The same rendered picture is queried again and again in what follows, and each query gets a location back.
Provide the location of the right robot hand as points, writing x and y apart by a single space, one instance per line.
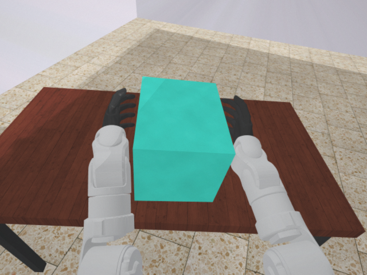
241 124

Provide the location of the left robot upper arm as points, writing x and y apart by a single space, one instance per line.
112 260

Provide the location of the carton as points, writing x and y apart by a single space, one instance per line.
182 146

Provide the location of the table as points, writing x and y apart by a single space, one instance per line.
45 154

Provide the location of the left robot hand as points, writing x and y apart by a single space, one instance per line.
112 115

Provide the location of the robot right forearm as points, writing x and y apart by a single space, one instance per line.
276 219

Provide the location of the robot left forearm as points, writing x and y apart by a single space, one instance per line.
109 188

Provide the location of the right robot upper arm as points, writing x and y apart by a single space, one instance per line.
299 258

